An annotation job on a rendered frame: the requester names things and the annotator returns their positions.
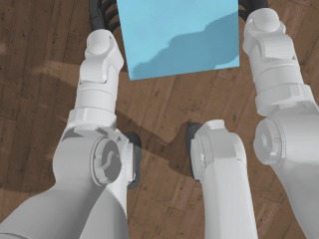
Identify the robot right thigh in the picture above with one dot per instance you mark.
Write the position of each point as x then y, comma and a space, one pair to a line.
228, 208

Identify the robot right hand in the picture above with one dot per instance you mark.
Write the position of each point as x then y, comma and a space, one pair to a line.
250, 6

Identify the robot left hand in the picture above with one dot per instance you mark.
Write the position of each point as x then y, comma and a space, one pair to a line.
99, 20

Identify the carton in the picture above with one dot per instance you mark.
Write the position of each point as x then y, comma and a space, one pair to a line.
173, 37

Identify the right robot upper arm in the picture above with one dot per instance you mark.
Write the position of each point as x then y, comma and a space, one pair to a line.
290, 145

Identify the right robot forearm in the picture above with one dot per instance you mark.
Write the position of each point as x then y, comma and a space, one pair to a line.
274, 67

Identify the right robot shin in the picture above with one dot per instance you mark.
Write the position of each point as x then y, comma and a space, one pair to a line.
237, 142

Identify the left robot forearm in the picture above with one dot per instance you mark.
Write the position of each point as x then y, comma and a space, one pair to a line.
97, 91

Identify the left robot upper arm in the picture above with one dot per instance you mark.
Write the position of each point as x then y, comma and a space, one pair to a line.
83, 166

